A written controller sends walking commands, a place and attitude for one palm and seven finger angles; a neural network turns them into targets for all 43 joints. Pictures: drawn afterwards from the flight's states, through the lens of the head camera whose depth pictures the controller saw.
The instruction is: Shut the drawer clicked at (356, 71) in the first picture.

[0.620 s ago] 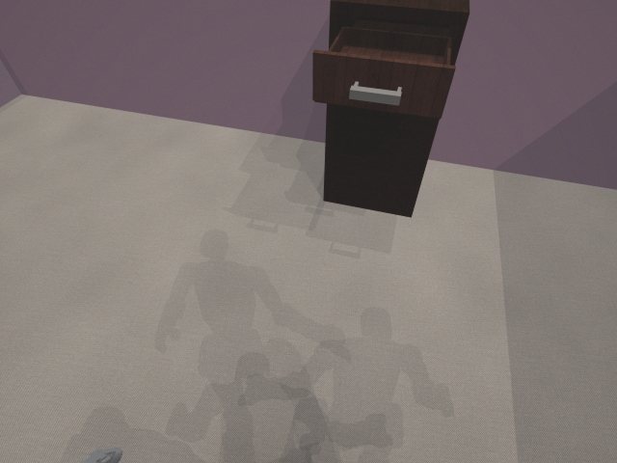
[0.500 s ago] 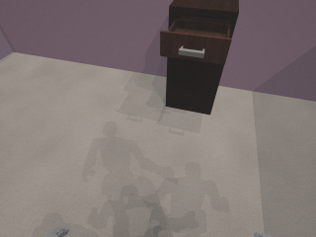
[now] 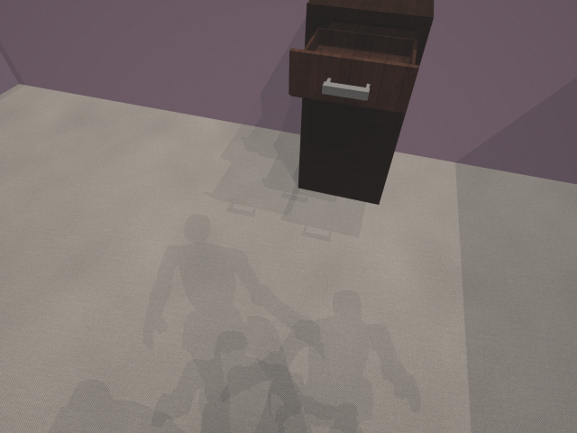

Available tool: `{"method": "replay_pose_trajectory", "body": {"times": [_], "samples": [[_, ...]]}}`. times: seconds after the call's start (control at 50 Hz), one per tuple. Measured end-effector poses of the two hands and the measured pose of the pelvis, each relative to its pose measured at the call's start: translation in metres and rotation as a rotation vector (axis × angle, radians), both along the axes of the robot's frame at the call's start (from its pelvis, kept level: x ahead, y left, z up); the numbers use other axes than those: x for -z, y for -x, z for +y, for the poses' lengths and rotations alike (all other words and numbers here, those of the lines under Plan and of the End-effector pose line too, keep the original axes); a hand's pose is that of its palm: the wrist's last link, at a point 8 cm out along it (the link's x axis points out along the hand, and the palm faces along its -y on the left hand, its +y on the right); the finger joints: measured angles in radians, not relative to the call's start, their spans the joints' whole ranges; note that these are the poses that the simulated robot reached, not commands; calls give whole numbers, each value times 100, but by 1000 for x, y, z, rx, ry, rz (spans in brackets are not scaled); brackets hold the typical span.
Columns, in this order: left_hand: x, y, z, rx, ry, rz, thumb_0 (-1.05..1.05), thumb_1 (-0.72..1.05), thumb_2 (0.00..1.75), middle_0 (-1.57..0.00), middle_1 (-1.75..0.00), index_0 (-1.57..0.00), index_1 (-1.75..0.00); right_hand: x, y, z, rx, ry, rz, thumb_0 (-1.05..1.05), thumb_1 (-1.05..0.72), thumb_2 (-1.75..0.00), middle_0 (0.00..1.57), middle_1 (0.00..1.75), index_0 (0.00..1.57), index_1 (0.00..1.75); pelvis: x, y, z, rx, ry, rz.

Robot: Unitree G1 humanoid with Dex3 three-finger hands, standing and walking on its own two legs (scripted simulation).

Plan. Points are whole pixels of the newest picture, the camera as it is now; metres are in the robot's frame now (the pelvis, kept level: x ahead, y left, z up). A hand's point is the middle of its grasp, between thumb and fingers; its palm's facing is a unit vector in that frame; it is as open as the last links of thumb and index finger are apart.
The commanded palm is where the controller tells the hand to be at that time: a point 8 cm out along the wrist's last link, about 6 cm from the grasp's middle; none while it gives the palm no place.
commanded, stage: stand and wait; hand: left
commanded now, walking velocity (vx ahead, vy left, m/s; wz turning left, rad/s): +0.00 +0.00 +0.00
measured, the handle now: (346, 87) +1.03 -0.11 -0.02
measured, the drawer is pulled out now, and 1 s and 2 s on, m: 0.30 0.30 0.30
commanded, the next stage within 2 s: look at it before walking up in 0.20 s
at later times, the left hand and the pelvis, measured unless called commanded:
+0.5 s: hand out of the picture +0.06 +0.25 -0.16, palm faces -0.02 -0.95 -0.32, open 7.4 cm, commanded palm none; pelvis -0.01 +0.01 +0.00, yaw +0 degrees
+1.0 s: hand out of the picture +0.06 +0.25 -0.16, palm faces -0.02 -0.95 -0.32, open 7.4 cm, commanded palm none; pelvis +0.00 +0.01 +0.00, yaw -1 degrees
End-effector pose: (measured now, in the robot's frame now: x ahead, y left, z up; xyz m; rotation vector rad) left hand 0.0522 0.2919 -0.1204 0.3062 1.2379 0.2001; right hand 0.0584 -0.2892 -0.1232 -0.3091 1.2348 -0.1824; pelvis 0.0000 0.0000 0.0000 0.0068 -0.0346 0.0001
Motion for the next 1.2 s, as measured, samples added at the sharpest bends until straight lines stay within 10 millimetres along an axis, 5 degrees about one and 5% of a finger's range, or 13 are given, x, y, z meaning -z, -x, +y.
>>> {"method": "replay_pose_trajectory", "body": {"times": [0.96,1.2], "samples": [[2,0,6,8,15,4,0,91,90,-20,-30,-20,-30,-3,-2,18,8,-13,-8,1,-90,-89,20,30,20,30,-3,1,11,9,2,4],[28,5,-34,34,103,134,0,91,90,-20,-30,-20,-30,27,29,39,155,-99,24,1,-90,-89,20,30,20,30,14,-34,3,126,-15,19]]}}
